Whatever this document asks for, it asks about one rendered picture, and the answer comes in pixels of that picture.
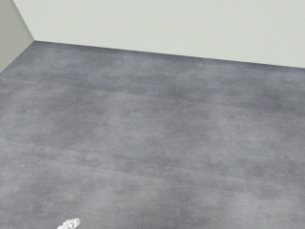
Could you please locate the left robot hand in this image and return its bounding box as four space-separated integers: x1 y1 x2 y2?
57 219 81 229

